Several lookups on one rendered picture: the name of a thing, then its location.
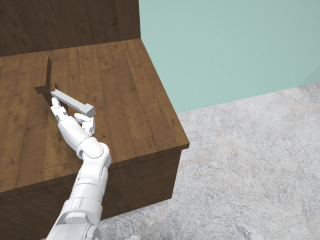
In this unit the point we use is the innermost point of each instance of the robot left forearm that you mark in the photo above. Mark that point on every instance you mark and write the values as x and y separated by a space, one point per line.
85 202

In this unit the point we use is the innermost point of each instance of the robot right hand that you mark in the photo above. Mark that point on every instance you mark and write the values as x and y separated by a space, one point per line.
248 232

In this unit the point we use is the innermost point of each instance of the left robot upper arm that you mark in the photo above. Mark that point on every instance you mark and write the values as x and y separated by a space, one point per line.
75 231

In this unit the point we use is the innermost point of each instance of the tap lever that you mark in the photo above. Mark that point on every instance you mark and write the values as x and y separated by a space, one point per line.
86 110

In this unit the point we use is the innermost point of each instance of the robot left hand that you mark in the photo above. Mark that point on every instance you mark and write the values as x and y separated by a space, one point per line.
70 129

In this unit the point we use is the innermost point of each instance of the counter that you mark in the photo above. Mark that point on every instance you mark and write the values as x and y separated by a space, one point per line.
92 51

